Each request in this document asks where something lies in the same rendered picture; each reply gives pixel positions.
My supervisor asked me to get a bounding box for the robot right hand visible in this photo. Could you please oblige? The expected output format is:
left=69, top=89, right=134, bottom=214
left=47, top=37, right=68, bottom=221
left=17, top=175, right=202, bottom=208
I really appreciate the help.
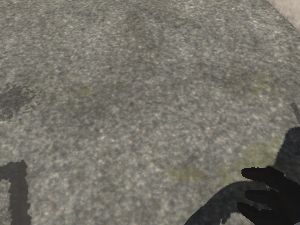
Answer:
left=236, top=166, right=300, bottom=225

